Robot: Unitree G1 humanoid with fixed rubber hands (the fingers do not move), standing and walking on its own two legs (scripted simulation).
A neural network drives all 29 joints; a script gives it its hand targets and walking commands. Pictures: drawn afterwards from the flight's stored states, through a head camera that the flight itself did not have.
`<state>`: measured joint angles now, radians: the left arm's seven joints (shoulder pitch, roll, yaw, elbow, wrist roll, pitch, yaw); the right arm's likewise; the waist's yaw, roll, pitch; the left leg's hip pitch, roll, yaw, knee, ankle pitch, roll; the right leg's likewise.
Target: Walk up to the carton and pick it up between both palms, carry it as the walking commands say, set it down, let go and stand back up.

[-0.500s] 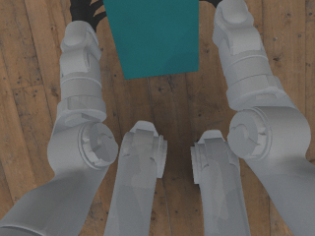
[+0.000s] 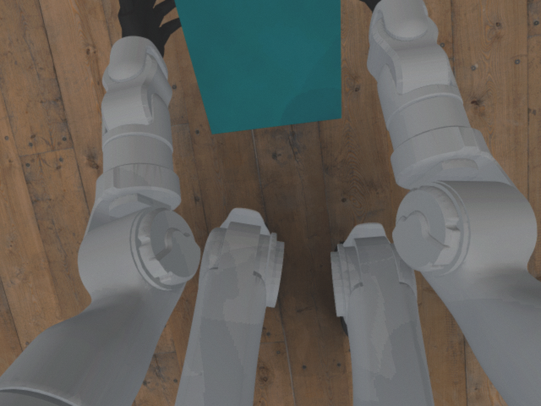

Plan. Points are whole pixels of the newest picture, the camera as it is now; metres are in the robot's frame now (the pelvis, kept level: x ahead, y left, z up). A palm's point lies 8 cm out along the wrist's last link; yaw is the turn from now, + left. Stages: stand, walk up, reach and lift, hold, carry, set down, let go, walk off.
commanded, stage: set down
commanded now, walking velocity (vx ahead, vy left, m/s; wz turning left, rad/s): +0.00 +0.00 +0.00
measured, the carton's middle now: (268, 37) +0.55 +0.09 -0.25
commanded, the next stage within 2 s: let go in 1.98 s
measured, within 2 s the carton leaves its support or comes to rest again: rests again in 0.66 s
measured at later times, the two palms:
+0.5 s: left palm (160, 85) +0.47 +0.23 -0.20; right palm (401, 53) +0.52 -0.09 -0.20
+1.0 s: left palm (100, 56) +0.48 +0.25 -0.11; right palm (433, 6) +0.54 -0.09 -0.11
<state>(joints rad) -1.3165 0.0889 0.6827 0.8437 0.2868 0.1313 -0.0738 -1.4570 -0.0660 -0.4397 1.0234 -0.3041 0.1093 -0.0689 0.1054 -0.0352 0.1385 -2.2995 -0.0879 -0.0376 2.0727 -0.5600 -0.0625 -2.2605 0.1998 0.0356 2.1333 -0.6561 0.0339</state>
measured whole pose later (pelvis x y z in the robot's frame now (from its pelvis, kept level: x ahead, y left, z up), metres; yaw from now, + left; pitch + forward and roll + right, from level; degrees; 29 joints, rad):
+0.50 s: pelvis -0.01 +0.01 -0.01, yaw +0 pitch +39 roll +1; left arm -1.30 0.24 0.31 1.09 -0.09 0.00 0.09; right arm -1.38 -0.26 -0.04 1.05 0.08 0.07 -0.14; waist 0.10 -0.02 0.33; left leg -2.25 -0.05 0.00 2.11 -0.54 -0.03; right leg -2.21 0.16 0.03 2.17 -0.64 0.04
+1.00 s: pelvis -0.02 +0.01 +0.03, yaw +0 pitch +41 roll +0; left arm -1.22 0.25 0.29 0.91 -0.13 0.09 0.11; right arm -1.31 -0.27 -0.10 0.94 0.08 0.15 -0.15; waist 0.10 -0.02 0.18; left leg -2.19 -0.06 -0.01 1.99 -0.51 -0.01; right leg -2.13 0.11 0.02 2.04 -0.62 0.02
